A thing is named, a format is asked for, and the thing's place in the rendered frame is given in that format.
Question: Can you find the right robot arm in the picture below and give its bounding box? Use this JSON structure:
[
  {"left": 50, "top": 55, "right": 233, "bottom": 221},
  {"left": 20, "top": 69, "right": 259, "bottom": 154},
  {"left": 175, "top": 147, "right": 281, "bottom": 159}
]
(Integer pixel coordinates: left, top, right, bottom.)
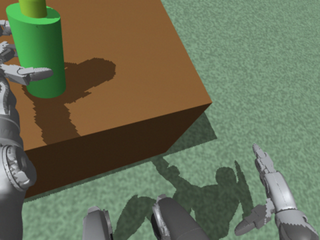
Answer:
[{"left": 274, "top": 209, "right": 319, "bottom": 240}]

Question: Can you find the left robot arm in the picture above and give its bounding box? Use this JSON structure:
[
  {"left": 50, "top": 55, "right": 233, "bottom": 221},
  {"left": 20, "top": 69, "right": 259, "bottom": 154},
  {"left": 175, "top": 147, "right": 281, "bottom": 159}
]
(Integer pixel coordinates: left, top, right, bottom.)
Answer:
[{"left": 0, "top": 73, "right": 37, "bottom": 240}]

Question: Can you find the right robot foot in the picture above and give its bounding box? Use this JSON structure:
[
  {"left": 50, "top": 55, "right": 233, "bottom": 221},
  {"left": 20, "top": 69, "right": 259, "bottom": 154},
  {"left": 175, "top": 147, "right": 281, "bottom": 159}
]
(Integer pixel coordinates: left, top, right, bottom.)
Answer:
[{"left": 151, "top": 213, "right": 162, "bottom": 240}]

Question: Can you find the left robot hand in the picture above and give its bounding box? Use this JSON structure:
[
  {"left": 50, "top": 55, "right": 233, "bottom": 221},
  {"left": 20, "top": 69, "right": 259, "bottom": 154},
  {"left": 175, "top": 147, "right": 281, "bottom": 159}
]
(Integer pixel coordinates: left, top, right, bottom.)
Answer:
[{"left": 0, "top": 20, "right": 54, "bottom": 86}]

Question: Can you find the bottle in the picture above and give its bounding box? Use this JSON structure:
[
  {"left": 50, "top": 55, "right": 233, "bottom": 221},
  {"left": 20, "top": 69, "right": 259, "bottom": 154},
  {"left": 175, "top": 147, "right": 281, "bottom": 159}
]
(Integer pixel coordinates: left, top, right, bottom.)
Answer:
[{"left": 6, "top": 0, "right": 66, "bottom": 99}]

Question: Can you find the right robot hand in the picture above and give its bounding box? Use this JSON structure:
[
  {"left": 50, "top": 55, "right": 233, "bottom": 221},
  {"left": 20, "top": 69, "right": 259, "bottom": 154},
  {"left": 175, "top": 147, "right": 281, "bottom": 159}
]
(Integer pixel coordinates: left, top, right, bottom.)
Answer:
[{"left": 234, "top": 143, "right": 298, "bottom": 236}]

